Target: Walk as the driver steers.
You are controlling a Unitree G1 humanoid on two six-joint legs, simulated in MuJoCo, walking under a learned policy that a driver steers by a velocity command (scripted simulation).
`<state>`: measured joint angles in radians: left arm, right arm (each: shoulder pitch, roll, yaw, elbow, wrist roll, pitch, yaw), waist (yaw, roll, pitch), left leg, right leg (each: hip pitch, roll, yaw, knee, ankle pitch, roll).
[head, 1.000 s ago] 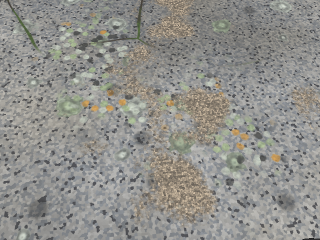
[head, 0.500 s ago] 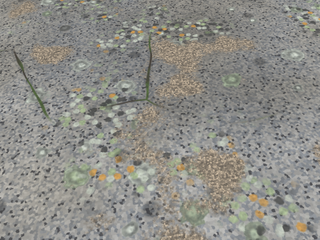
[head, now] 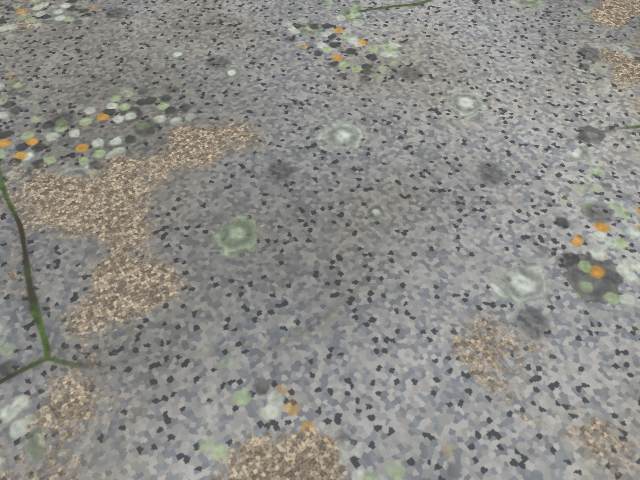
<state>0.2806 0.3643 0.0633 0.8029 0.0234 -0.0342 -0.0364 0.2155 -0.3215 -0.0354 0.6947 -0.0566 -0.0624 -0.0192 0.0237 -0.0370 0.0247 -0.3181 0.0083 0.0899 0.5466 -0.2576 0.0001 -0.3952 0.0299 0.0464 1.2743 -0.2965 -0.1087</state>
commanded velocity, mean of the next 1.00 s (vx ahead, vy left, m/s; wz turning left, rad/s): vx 0.61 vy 0.00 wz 0.29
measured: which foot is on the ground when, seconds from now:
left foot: down 0.00-0.30, up 0.32-0.68, down 0.70-1.00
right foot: up 0.00-0.28, down 0.30-0.70, up 0.72-1.00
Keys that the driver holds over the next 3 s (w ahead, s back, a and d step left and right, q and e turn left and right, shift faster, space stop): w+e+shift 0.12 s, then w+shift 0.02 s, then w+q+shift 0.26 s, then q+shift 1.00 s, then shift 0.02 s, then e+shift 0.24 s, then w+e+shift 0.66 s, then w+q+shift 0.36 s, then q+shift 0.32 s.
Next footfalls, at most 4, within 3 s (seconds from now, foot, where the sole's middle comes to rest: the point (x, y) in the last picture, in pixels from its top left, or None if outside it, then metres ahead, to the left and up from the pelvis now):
0.30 right None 0.46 -0.12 -0.77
0.70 left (344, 324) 0.83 -0.01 -0.77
1.24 right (386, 262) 1.02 -0.12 -0.77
1.62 left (330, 342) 0.78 0.02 -0.77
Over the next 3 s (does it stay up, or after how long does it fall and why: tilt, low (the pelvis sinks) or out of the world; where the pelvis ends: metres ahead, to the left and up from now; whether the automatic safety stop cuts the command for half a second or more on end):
stays up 1.77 0.10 -0.01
